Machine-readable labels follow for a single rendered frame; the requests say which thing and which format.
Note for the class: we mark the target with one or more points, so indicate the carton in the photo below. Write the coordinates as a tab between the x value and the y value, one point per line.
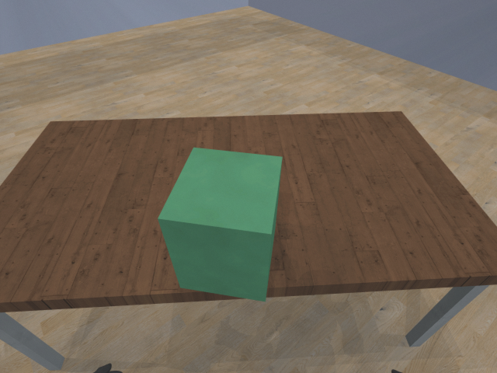
219	222

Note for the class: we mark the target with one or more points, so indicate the table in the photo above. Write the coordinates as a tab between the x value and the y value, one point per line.
365	204

